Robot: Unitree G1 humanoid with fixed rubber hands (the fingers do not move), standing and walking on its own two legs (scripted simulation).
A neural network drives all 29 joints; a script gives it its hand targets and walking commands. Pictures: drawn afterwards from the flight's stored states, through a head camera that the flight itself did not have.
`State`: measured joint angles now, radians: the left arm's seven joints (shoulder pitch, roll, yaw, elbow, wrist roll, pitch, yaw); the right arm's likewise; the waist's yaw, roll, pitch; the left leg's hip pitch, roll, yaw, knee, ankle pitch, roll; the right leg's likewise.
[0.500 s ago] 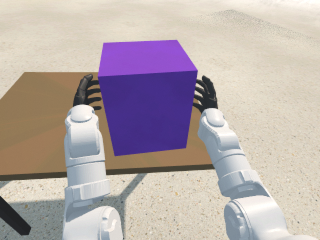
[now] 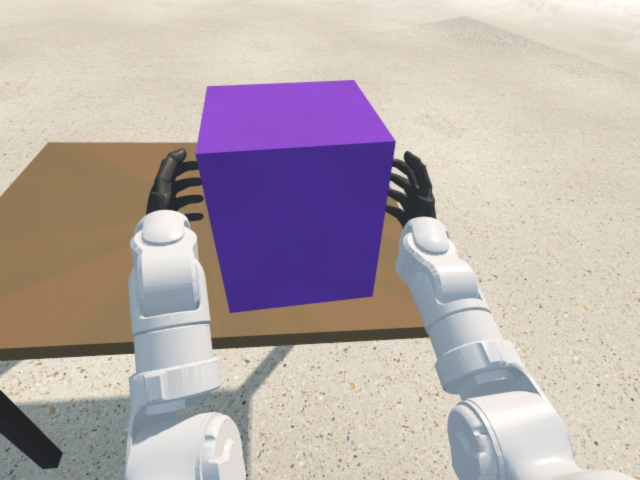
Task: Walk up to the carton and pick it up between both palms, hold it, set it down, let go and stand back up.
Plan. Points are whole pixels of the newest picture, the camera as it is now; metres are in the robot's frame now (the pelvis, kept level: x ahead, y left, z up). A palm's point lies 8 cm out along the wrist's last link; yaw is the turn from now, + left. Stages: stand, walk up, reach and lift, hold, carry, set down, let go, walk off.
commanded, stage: hold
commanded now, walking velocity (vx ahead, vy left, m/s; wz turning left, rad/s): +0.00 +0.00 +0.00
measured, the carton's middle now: (292, 195) +0.47 +0.00 +0.15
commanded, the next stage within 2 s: set down in 0.22 s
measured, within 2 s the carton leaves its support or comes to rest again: neither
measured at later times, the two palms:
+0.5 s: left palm (163, 217) +0.36 +0.16 +0.20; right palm (409, 214) +0.36 -0.13 +0.18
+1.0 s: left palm (192, 238) +0.41 +0.14 +0.13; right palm (404, 231) +0.39 -0.14 +0.14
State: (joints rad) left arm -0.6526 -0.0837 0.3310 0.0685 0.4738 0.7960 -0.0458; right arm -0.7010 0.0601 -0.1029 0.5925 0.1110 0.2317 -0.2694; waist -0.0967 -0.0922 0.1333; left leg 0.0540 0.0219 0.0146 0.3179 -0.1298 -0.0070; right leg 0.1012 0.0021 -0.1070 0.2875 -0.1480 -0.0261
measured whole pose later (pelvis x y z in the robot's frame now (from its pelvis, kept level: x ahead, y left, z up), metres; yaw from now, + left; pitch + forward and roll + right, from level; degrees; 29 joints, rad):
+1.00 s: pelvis +0.04 +0.01 +0.00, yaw +0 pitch -10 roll -1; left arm -0.51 -0.12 0.28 0.28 0.42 0.44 0.03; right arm -0.55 0.09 -0.17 0.72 0.02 -0.24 -0.24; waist -0.08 -0.08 0.12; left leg 0.05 0.02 0.03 0.31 -0.19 0.01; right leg 0.13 0.00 -0.11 0.22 -0.17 -0.01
